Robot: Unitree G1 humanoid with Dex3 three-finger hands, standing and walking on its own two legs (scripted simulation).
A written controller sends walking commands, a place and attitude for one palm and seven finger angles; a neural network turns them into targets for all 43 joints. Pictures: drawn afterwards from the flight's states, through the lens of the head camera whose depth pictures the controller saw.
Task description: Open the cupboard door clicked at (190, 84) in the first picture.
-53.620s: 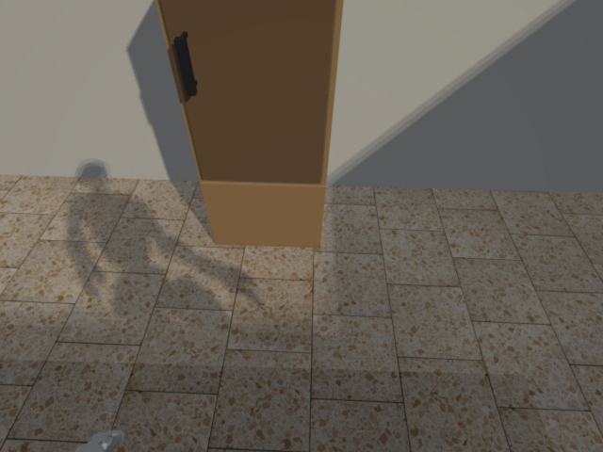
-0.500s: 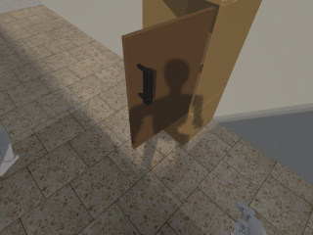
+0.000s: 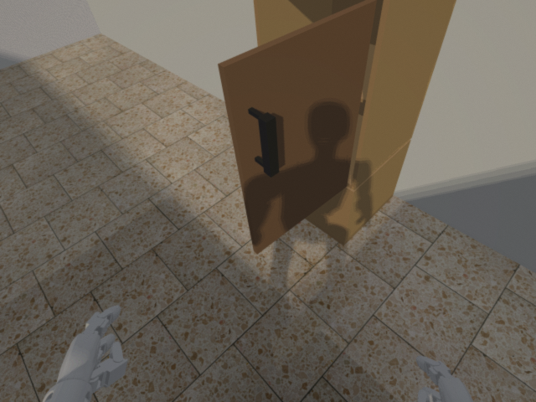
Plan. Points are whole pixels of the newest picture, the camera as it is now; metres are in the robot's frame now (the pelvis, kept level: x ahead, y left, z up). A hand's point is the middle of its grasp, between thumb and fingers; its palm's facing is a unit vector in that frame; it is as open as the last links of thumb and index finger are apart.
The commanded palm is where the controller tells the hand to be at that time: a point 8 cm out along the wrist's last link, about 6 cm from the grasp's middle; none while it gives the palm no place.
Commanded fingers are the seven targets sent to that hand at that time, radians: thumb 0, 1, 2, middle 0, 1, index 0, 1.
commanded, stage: let the arm hang, fingers relaxed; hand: left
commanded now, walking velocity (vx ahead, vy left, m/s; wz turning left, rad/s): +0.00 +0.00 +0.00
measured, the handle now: (262, 142) +0.59 +0.04 +0.05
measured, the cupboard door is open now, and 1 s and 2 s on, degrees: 86 86 86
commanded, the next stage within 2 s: look to check the result in 0.94 s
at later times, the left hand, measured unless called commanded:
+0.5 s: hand out of the picture -0.03 +0.19 -0.16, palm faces +0.04 -0.97 -0.25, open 7.3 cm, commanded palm none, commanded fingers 0.00 0.90 0.90 -0.20 -0.30 -0.20 -0.30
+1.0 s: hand out of the picture +0.01 +0.16 -0.16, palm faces +0.05 -0.98 -0.19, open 7.4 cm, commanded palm none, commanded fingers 0.00 0.90 0.90 -0.20 -0.30 -0.20 -0.30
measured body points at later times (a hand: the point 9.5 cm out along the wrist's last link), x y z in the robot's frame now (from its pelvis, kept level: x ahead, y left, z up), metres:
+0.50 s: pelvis +0.00 +0.00 +0.01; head +0.02 -0.02 +0.46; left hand -0.03 +0.24 -0.14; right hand -0.03 -0.21 -0.16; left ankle +0.03 +0.10 -0.73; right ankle +0.03 -0.12 -0.73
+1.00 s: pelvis +0.02 -0.01 +0.01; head +0.03 -0.02 +0.46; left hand +0.01 +0.21 -0.14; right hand +0.00 -0.22 -0.15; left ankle +0.03 +0.10 -0.73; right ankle +0.03 -0.12 -0.73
